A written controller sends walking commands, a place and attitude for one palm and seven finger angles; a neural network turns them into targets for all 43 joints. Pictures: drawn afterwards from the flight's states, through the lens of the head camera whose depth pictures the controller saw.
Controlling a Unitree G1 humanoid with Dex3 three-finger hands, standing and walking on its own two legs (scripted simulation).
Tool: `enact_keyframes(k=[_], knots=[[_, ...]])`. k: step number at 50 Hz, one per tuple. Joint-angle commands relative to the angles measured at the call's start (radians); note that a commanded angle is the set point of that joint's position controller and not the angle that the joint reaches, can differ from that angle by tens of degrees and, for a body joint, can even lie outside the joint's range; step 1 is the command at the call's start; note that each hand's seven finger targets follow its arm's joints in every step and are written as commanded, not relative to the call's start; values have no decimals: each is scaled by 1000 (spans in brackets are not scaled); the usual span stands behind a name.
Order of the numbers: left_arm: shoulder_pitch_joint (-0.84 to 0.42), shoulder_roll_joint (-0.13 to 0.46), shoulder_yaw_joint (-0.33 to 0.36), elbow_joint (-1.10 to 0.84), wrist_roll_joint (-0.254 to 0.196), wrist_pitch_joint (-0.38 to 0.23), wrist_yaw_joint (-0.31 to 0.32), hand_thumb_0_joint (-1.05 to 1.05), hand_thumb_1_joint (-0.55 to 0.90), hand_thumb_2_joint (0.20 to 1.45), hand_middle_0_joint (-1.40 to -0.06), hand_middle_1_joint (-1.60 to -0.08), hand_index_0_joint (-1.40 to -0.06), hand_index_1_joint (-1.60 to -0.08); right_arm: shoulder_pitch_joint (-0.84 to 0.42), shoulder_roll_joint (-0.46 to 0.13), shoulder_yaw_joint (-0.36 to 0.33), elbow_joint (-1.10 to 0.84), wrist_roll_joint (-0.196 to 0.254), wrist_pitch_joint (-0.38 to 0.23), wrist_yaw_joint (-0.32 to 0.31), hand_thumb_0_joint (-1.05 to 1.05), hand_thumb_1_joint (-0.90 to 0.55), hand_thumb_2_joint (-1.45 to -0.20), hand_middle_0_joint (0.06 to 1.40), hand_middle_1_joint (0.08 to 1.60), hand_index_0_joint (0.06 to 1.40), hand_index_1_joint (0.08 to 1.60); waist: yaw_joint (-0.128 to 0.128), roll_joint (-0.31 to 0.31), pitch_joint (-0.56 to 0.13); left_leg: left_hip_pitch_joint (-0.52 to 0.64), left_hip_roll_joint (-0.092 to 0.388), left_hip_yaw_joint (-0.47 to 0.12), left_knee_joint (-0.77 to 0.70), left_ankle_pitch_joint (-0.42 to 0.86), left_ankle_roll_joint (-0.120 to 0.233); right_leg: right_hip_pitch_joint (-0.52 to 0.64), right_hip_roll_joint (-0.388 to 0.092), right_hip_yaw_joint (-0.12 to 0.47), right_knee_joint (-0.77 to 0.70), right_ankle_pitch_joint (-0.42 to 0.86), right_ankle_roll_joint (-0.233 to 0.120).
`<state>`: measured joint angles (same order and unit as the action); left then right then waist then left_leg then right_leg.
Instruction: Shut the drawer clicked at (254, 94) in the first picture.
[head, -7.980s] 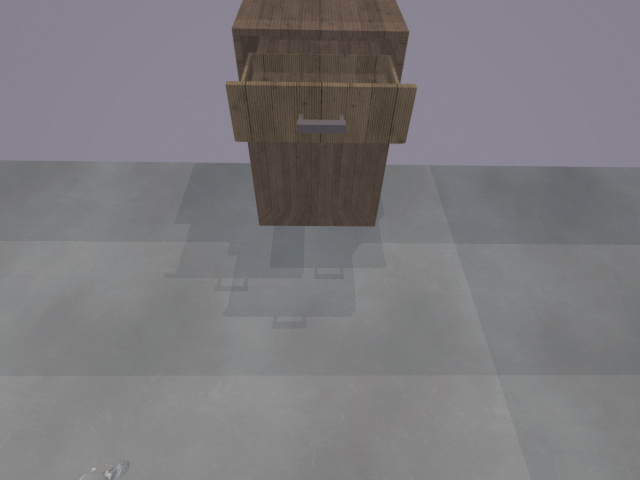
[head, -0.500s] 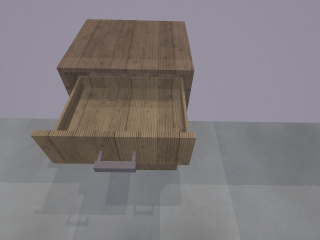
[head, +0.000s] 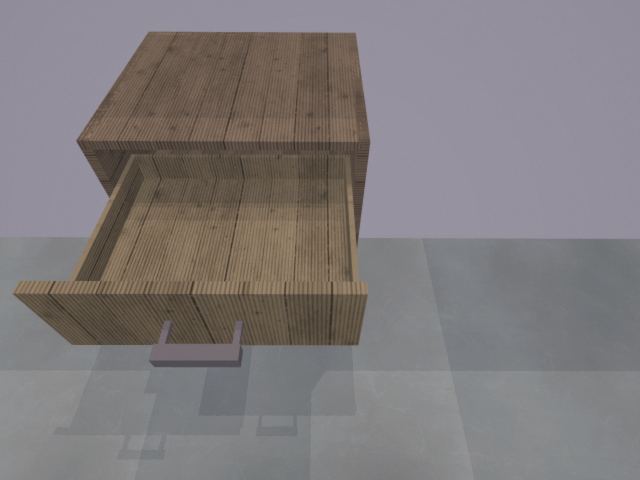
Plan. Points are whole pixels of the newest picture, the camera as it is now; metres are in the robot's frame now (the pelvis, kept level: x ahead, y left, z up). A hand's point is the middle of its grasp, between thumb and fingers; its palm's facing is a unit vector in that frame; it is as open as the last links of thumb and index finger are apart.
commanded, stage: come to a stop and stand still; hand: left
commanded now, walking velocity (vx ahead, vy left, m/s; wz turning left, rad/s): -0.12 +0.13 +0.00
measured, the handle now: (200, 341) +0.30 +0.19 -0.05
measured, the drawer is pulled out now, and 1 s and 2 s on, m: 0.30 0.30 0.30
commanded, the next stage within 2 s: look again from close up in 0.94 s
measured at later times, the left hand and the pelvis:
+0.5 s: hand out of the picture +0.00 +0.20 -0.17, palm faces +0.00 -0.96 -0.26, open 7.4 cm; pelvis -0.04 +0.01 +0.00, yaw +0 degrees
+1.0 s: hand out of the picture -0.10 +0.23 -0.17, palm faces +0.00 -0.98 -0.21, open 7.4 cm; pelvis -0.07 +0.05 +0.00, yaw +0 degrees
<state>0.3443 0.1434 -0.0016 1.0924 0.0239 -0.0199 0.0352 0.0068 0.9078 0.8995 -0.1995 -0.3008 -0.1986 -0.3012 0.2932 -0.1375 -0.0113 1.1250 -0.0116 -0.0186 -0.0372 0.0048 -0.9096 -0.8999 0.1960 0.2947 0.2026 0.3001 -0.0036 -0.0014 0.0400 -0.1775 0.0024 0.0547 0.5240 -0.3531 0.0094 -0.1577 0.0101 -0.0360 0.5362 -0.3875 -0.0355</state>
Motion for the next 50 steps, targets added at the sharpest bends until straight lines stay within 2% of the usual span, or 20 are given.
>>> enact_keyframes(k=[1,3,6,12,17,18,19,20,21,22,24,25,26,27,28,30,32,35,39,50], knots=[[113,125,18,-11,-17,-28,20,0,900,900,-200,-300,-200,-300,27,-60,-2,-37,8,-14,-7,0,-900,-900,200,300,200,300,5,-145,-50,-64,51,-19,-15,252,-2,154,-202,144,-58,1145,-33],[106,140,20,-23,-17,-26,27,0,900,900,-200,-300,-200,-300,20,-69,-1,-35,13,-8,-8,0,-900,-900,200,300,200,300,7,-114,-54,-59,47,-7,-23,245,-6,176,-206,139,-46,1258,-10],[92,163,29,-44,-16,-13,34,0,900,900,-200,-300,-200,-300,-1,-76,-8,-46,17,4,-11,0,-900,-900,200,300,200,300,16,-74,-58,-58,49,4,-31,256,-7,176,-217,147,-32,1250,-2],[37,170,37,-87,-10,8,36,0,900,900,-200,-300,-200,-300,-33,-101,-20,-83,11,21,-9,0,-900,-900,200,300,200,300,17,2,-64,35,90,-8,-27,448,-5,52,-203,152,-43,916,-24],[-1,163,29,-117,-10,9,32,0,900,900,-200,-300,-200,-300,-49,-126,-23,-112,10,19,-4,0,-900,-900,200,300,200,300,10,-49,-102,97,112,-28,-34,540,5,25,-173,127,-51,802,-17],[97,175,43,-76,-5,-24,59,0,900,900,-200,-300,-200,-300,-131,-181,-40,-195,12,10,4,0,-900,-900,200,300,200,300,32,17,-52,-13,86,49,202,342,-17,-10,-215,201,-100,1156,67],[84,235,58,-131,4,-28,49,0,900,900,-200,-300,-200,-300,-104,-99,-31,-233,9,17,17,0,-900,-900,200,300,200,300,28,-128,-74,-226,25,-25,257,-42,11,146,-281,279,-61,1244,15],[79,196,39,-130,6,-31,40,0,900,900,-200,-300,-200,-300,-140,-104,-30,-239,8,20,15,0,-900,-900,200,300,200,300,38,-44,-70,-235,34,-57,279,-100,14,126,-298,277,-70,1170,-61],[21,193,42,-146,8,-28,39,0,900,900,-200,-300,-200,-300,-113,-89,-23,-245,8,26,21,0,-900,-900,200,300,200,300,10,-28,-97,-210,47,-44,237,-87,7,123,-296,241,-74,1031,-127],[-10,202,41,-179,10,-23,34,0,900,900,-200,-300,-200,-300,-91,-89,-22,-253,9,28,26,0,-900,-900,200,300,200,300,-7,-64,-104,-159,33,-27,166,-72,2,75,-263,206,-69,907,-131],[-90,193,31,-204,-1,-9,29,0,900,900,-200,-300,-200,-300,-10,-111,-23,-225,7,21,29,0,-900,-900,200,300,200,300,-52,-105,-97,11,22,-22,-24,128,1,-52,-182,129,-23,571,-75],[-85,174,28,-209,-7,0,27,0,900,900,-200,-300,-200,-300,11,-147,-27,-219,0,12,29,0,-900,-900,200,300,200,300,-46,-9,-86,58,72,-72,-50,240,17,-117,-126,107,1,349,-38],[-73,153,28,-212,-9,14,24,0,900,900,-200,-300,-200,-300,0,-177,-30,-232,-7,4,26,0,-900,-900,200,300,200,300,-23,142,-50,2,157,-193,-108,290,64,-146,-60,58,34,97,-3],[-40,140,25,-205,-11,24,21,0,900,900,-200,-300,-200,-300,-45,-201,-26,-245,-14,12,24,0,-900,-900,200,300,200,300,9,181,6,-98,206,-243,-177,163,104,-130,-25,21,38,-46,12],[-34,142,24,-193,-3,34,18,0,900,900,-200,-300,-200,-300,-80,-191,-23,-252,-14,18,26,0,-900,-900,200,300,200,300,19,174,88,-216,198,-274,-250,-65,111,-104,-19,19,45,-92,7],[-16,145,19,-173,3,40,7,0,900,900,-200,-300,-200,-300,-109,-196,-21,-265,-12,22,29,0,-900,-900,200,300,200,300,34,117,174,-352,169,-279,-314,-296,101,-76,-27,27,50,-42,0],[2,143,19,-163,2,38,1,0,900,900,-200,-300,-200,-300,-93,-192,-22,-259,-13,22,29,0,-900,-900,200,300,200,300,37,49,135,-317,149,-261,-307,-289,91,-75,-33,39,31,-25,-2],[8,144,22,-166,1,32,-1,0,900,900,-200,-300,-200,-300,-60,-197,-28,-248,-11,18,30,0,-900,-900,200,300,200,300,27,1,43,-222,136,-249,-295,-272,81,-90,-42,65,-16,-49,-3],[3,145,19,-157,-1,26,-2,0,900,900,-200,-300,-200,-300,-35,-196,-26,-220,-9,14,30,0,-900,-900,200,300,200,300,16,9,0,-147,129,-240,-291,-233,73,-119,-46,91,-49,-51,-5],[49,124,2,-76,-6,8,1,0,900,900,-200,-300,-200,-300,20,-155,-14,-132,1,2,26,0,-900,-900,200,300,200,300,5,31,18,-80,104,-193,-269,-121,54,-162,-73,142,-135,-12,-9]])
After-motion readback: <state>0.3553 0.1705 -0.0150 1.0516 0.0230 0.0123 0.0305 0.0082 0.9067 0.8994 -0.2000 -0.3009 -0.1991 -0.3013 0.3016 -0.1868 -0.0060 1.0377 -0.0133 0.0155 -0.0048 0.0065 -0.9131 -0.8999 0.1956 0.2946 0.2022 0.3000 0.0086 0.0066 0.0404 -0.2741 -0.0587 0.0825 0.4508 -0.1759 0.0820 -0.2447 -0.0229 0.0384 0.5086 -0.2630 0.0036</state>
